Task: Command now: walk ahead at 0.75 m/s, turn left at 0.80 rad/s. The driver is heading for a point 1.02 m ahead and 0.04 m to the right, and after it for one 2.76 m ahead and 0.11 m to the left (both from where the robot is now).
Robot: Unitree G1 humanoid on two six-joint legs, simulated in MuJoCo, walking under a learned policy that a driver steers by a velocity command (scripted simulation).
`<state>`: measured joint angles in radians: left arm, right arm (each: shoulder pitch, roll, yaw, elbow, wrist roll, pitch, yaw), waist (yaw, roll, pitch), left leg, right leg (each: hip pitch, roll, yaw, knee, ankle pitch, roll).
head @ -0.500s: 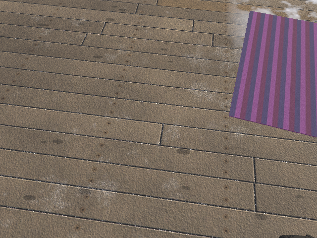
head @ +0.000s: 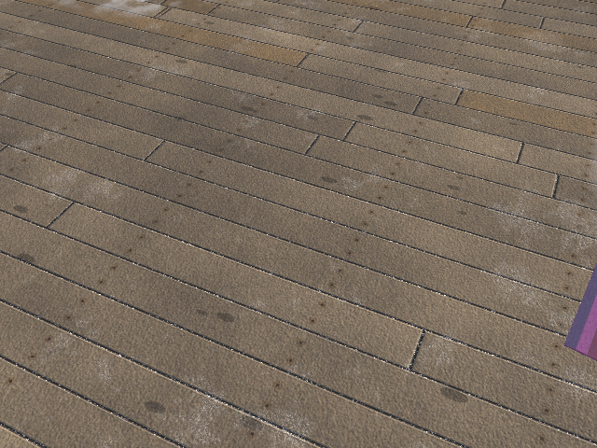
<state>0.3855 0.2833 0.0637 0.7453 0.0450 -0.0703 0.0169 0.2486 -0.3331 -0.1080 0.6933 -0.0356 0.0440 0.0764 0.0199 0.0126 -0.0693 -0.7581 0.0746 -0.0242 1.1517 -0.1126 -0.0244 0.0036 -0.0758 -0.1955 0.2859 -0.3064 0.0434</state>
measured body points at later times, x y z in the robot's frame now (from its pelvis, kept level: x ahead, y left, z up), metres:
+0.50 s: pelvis +0.33 +0.17 -0.01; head +0.34 +0.18 +0.44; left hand +0.41 +0.43 -0.14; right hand +0.36 -0.09 -0.14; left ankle +0.20 +0.18 -0.74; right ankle +0.50 +0.05 -0.65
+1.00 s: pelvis +0.77 +0.22 -0.01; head +0.80 +0.21 +0.44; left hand +0.81 +0.50 -0.13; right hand +1.00 -0.03 -0.04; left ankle +1.02 +0.36 -0.70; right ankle +0.62 +0.19 -0.74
